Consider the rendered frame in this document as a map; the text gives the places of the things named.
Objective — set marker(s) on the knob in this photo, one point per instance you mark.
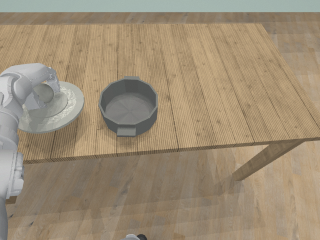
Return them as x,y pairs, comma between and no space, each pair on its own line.
45,92

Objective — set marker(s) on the table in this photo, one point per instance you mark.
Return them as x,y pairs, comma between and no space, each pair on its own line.
219,85

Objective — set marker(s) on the robot left forearm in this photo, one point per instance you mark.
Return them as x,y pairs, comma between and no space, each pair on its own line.
14,89

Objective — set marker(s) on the pot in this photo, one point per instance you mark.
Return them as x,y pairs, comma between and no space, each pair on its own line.
129,106

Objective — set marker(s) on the left robot hand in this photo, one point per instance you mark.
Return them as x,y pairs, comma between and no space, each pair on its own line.
37,73

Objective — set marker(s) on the lid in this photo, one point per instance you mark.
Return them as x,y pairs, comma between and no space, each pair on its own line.
63,109

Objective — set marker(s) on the left robot upper arm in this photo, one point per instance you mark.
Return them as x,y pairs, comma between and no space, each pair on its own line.
11,183

